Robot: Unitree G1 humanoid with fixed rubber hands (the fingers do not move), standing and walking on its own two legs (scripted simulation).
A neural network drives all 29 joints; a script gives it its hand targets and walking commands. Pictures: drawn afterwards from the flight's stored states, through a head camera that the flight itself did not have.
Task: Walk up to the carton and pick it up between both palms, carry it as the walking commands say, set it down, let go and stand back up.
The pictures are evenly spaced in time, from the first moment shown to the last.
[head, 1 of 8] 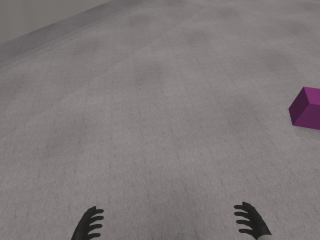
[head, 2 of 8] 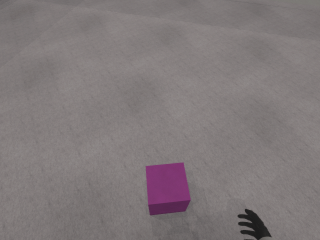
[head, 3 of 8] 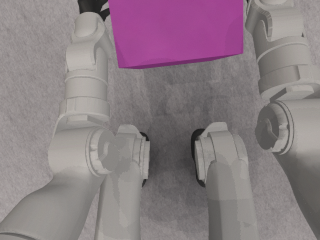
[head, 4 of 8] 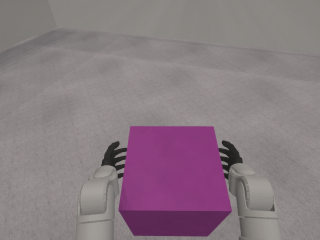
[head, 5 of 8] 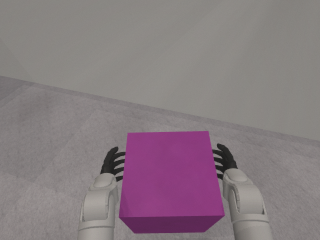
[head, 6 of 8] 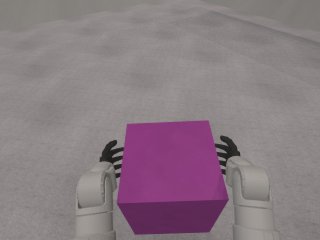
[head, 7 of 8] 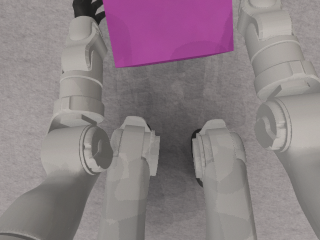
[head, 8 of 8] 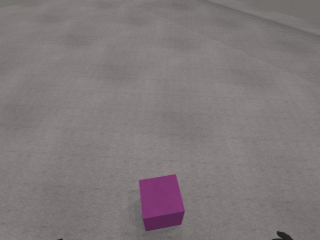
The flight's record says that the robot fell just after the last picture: no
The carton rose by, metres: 0.67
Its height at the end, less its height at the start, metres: +0.00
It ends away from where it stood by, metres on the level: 1.20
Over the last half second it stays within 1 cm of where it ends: yes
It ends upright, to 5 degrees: yes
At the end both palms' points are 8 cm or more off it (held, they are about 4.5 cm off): yes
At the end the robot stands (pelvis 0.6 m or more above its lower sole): yes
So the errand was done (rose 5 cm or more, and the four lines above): yes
